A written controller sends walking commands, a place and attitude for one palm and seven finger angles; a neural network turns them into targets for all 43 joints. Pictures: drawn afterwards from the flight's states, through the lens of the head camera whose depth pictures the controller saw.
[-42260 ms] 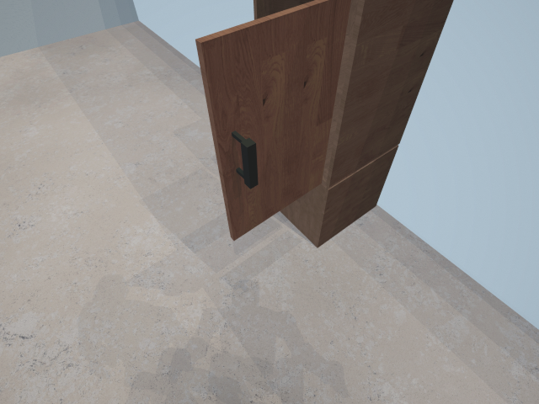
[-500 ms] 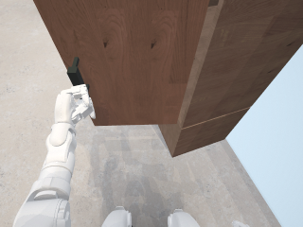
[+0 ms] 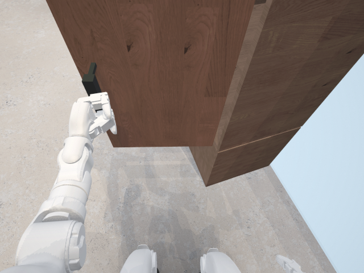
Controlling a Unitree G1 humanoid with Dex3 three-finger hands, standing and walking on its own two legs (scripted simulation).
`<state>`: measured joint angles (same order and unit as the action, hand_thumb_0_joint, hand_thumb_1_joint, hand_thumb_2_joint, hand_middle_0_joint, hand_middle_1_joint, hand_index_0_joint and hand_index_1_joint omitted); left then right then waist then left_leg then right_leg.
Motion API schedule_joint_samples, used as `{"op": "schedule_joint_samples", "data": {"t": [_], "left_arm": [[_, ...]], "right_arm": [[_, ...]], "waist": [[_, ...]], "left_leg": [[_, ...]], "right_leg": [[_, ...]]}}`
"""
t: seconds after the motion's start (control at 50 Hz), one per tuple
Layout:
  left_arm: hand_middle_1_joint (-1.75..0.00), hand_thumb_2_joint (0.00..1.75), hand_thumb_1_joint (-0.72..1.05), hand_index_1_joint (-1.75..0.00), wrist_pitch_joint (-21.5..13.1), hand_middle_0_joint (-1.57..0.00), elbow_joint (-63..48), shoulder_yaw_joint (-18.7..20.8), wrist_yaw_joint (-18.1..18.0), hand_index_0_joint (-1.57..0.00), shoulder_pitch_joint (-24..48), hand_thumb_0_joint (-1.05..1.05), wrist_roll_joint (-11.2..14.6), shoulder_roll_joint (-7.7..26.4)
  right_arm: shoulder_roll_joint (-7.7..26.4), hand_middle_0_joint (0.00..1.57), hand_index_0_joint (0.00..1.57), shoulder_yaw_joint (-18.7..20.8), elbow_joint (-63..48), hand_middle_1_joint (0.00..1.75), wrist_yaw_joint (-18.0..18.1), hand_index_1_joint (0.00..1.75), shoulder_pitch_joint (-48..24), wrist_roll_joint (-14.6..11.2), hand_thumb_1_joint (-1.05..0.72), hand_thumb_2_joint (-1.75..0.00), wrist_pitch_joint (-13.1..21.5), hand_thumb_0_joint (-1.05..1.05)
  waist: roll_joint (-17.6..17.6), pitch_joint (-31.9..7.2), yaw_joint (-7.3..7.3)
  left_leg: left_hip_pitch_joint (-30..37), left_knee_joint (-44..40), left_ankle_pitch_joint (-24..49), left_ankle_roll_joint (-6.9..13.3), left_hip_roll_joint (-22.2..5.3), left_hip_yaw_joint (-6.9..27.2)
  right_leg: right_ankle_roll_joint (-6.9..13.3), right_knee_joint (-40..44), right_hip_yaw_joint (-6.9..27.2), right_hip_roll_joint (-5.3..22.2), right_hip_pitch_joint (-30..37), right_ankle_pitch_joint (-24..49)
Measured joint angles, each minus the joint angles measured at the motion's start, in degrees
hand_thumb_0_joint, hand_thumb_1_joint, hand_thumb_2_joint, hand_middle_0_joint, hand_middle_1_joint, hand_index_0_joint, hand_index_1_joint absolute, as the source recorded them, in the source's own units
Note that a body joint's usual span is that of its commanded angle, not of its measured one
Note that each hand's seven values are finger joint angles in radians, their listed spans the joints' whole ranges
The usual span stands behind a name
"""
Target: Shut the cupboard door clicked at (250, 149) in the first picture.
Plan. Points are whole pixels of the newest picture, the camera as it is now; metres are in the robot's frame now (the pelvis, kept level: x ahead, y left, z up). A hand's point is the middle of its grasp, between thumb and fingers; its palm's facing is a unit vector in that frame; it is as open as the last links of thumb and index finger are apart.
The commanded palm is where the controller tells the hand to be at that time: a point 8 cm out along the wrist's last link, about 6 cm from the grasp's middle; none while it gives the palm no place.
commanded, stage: push the door shut along its arc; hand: left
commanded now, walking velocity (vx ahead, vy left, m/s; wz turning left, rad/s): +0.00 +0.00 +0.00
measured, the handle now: (98, 91) +0.53 +0.20 +0.06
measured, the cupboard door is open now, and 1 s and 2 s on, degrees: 73 57 48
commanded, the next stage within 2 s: pull the fist back off the door in 1.52 s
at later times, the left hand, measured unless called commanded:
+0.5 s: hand (111, 99) +0.49 +0.16 +0.07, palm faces -0.13 -0.99 -0.04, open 3.2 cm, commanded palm +0.50 +0.19 +0.06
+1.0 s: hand (133, 81) +0.55 +0.11 +0.07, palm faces -0.30 -0.96 -0.02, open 3.1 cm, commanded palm +0.56 +0.14 +0.06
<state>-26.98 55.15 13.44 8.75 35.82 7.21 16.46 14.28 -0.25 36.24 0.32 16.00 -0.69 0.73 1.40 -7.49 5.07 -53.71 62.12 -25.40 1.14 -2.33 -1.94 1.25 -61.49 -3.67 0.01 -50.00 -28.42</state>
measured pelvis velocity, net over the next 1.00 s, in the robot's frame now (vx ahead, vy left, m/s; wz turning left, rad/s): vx -0.01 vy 0.02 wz -0.03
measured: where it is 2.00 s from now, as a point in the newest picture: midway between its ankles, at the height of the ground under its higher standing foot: outside the picture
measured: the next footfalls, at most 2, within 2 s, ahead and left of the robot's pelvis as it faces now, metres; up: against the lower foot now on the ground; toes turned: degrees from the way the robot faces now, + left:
none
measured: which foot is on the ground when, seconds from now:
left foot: down 0.00-1.00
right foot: down 0.00-1.00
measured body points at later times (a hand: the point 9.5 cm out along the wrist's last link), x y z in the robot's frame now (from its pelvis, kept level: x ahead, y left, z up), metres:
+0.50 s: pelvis -0.01 +0.00 -0.02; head +0.11 +0.02 +0.41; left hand +0.50 +0.21 +0.07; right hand +0.00 -0.27 -0.13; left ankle +0.04 +0.11 -0.66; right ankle +0.01 -0.11 -0.66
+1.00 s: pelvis -0.01 +0.02 -0.04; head +0.15 +0.04 +0.38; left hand +0.56 +0.17 +0.07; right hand -0.04 -0.25 -0.14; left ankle +0.04 +0.11 -0.66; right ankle +0.01 -0.11 -0.66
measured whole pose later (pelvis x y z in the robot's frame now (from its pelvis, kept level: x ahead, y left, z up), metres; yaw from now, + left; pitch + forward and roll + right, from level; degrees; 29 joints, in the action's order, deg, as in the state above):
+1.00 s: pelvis -0.01 +0.02 -0.04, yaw -2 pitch +27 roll -5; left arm -17.1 75.6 14.8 20.0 70.9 2.2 31.3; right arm 15.7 -2.3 38.2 -0.9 22.6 1.3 3.2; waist 3.2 -6.9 14.4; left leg -72.9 72.6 -27.1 2.6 -3.4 0.0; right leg 0.3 -68.6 -5.3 -1.0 -67.1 -28.6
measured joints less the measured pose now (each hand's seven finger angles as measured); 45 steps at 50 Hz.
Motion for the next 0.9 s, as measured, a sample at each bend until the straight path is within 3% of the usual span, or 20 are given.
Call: {"op": "schedule_joint_samples", "data": {"t": [0.28,0.58,0.9], "left_arm": [[-1.50,0.90,0.90,-1.50,1.4,-1.33,8.7,2.2,6.8,-1.32,10.4,0.02,0.8,5.6],[-1.50,0.90,0.90,-1.50,5.4,-1.31,15.3,1.7,9.8,-1.33,22.0,0.02,-0.4,11.9],[-1.50,0.90,0.90,-1.50,8.5,-1.30,19.6,-0.4,10.7,-1.30,31.7,0.02,-3.3,14.0]], "right_arm": [[1.1,0.20,0.21,0.0,1.6,0.30,-0.2,0.30,3.5,-0.2,-0.91,-0.90,-0.9,0.01],[1.7,0.20,0.21,-0.5,2.8,0.30,-0.6,0.30,5.5,0.4,-0.91,-0.90,0.6,0.01],[1.3,0.20,0.21,-1.7,2.8,0.30,-1.2,0.30,6.4,1.5,-0.91,-0.90,2.2,0.01]], "waist": [[0.5,-0.2,1.50],[0.8,0.3,4.45],[1.3,0.6,7.47]], "left_leg": [[-5.5,3.0,-0.5,0.1,-0.2,0.8],[-12.6,6.8,-0.6,0.5,-0.6,2.1],[-17.2,9.3,-1.1,1.3,-0.6,2.3]], "right_leg": [[0.1,-2.4,-0.7,-0.2,-4.9,-0.4],[0.0,-4.8,-1.9,-0.5,-11.0,0.0],[-0.7,-6.2,-2.0,-0.6,-15.0,0.0]]}}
